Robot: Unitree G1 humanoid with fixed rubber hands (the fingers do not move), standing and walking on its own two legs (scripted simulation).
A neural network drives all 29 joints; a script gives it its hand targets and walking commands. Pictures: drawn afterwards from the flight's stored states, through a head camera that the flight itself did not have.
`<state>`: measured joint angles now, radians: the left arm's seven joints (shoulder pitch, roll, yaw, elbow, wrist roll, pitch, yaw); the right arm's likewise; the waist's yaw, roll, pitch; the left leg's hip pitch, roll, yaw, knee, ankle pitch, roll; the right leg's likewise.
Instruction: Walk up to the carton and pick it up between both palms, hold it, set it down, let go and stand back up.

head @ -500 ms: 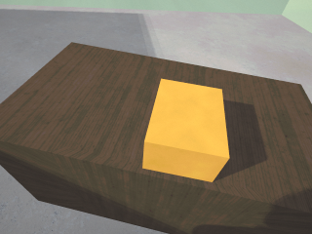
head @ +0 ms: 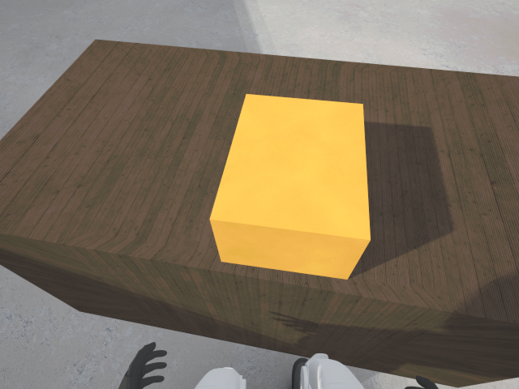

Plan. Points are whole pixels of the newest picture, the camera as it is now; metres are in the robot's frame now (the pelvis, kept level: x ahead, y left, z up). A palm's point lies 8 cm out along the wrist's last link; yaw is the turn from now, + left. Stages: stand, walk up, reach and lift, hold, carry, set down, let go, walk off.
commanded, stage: walk up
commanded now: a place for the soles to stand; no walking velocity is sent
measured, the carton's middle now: (293, 181) +0.48 -0.04 +0.00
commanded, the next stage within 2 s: none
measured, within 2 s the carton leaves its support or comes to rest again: neither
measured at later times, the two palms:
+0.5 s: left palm out of the picture +0.01 +0.25 -0.11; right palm out of the picture -0.01 -0.20 -0.12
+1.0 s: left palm out of the picture +0.08 +0.24 -0.11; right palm out of the picture -0.05 -0.21 -0.12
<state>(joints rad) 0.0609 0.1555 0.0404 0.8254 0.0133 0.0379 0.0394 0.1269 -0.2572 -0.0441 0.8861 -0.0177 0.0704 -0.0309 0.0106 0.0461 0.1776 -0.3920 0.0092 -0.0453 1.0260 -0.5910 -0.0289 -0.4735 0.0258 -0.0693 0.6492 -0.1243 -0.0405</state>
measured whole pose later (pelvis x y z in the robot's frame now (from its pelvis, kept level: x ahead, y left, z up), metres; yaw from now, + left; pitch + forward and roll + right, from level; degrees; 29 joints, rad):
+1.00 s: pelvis -0.01 +0.03 +0.02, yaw -16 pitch -2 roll +2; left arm 0.28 0.18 -0.02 0.96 0.01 -0.03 0.03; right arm 0.23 -0.22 0.01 1.01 -0.03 0.03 -0.01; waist -0.01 -0.01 0.05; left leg -0.15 0.00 0.21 0.54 -0.35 0.04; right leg -0.25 0.03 0.18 0.64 -0.35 0.02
